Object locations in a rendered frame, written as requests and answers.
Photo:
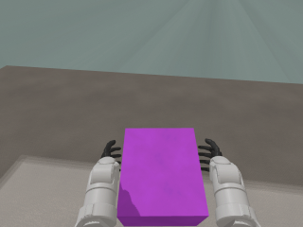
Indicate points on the left robot hand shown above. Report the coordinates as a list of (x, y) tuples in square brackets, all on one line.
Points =
[(108, 149)]

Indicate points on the right robot hand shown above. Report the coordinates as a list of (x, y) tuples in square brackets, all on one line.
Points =
[(215, 151)]

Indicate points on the left robot forearm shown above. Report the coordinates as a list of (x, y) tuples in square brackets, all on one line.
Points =
[(99, 207)]

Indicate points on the right robot forearm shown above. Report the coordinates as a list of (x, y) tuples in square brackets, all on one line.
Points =
[(232, 204)]

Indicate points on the carton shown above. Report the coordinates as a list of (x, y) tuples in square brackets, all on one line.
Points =
[(161, 181)]

